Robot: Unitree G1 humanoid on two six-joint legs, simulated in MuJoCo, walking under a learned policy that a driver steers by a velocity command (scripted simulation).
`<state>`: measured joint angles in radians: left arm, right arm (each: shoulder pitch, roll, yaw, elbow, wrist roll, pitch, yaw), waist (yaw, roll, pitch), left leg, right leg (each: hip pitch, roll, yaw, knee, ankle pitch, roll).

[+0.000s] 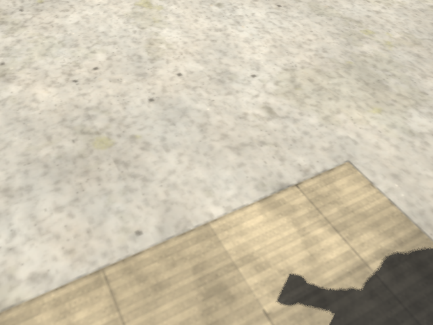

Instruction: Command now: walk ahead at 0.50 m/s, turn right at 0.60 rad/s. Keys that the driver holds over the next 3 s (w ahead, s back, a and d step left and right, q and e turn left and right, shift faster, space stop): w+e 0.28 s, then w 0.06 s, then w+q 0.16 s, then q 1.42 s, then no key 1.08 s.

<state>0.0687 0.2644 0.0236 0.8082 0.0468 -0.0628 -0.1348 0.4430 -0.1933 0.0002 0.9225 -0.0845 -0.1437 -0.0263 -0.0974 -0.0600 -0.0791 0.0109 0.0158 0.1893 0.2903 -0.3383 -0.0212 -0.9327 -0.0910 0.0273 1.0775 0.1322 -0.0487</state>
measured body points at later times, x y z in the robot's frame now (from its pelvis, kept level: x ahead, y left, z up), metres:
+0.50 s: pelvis +0.29 -0.04 +0.01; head +0.30 -0.05 +0.46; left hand +0.43 +0.19 -0.11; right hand +0.42 -0.33 -0.08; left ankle +0.49 +0.08 -0.68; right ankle +0.22 -0.13 -0.73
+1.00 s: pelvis +0.46 -0.03 +0.00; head +0.50 -0.02 +0.45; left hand +0.66 +0.22 -0.10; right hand +0.60 -0.31 -0.09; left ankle +0.52 +0.05 -0.73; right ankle +0.52 -0.19 -0.70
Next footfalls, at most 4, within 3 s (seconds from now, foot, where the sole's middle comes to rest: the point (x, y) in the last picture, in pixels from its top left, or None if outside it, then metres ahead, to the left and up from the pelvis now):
0.14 right None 0.26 -0.14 -0.77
0.62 left None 0.55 0.05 -0.77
1.08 right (258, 318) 0.56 -0.17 -0.77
1.48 left None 0.46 0.09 -0.77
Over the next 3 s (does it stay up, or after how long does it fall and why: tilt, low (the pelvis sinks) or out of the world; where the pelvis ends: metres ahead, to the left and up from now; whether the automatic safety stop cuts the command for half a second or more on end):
stays up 0.43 -0.01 0.00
